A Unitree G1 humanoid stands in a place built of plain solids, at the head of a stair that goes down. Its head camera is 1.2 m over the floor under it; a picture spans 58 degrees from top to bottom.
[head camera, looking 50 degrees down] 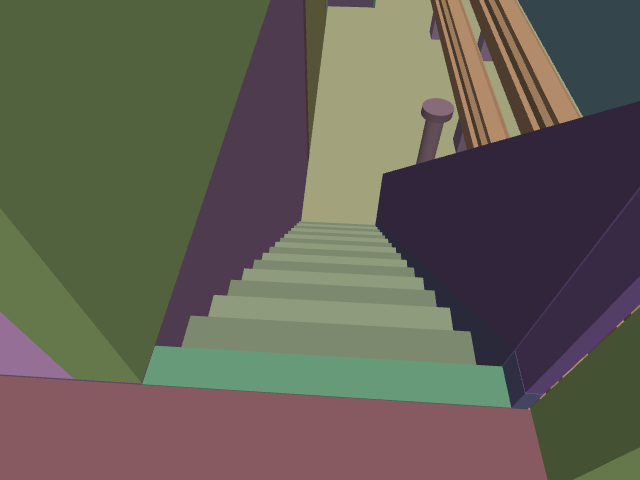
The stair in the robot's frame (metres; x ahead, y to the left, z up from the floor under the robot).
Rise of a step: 0.21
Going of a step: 0.22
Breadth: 1.03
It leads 4 degrees to the right of straight ahead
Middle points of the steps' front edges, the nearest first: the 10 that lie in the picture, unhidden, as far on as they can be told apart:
0.56 -0.02 0.00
0.78 -0.03 -0.21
1.01 -0.05 -0.41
1.23 -0.06 -0.62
1.45 -0.07 -0.83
1.68 -0.09 -1.03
1.90 -0.10 -1.24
2.12 -0.12 -1.45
2.35 -0.13 -1.65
2.57 -0.15 -1.86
